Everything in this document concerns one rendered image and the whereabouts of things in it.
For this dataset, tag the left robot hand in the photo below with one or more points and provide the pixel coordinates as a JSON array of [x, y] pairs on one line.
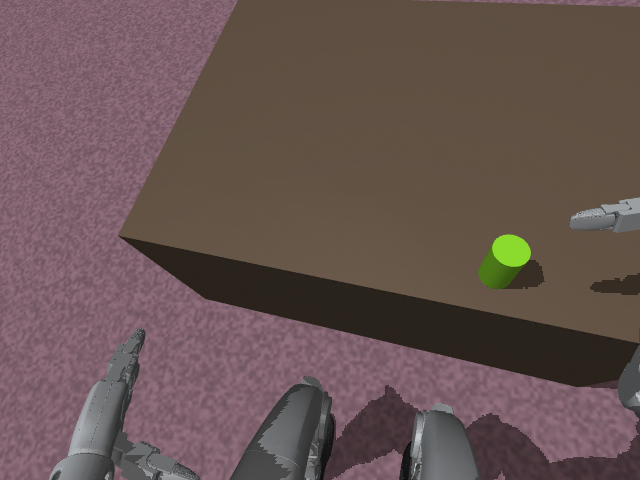
[[100, 424]]

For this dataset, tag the right robot hand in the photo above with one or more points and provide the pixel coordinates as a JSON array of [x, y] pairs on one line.
[[621, 217]]

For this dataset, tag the left robot foot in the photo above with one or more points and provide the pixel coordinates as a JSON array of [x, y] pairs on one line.
[[327, 448]]

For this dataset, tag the right robot arm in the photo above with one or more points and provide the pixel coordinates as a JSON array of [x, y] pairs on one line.
[[629, 384]]

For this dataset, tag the can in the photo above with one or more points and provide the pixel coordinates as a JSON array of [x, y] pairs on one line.
[[506, 257]]

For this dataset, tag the left robot arm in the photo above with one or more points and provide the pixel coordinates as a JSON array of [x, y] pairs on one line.
[[86, 466]]

